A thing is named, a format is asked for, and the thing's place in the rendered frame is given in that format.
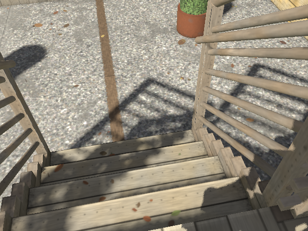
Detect stairs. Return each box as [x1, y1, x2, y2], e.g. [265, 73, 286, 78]
[10, 129, 253, 231]

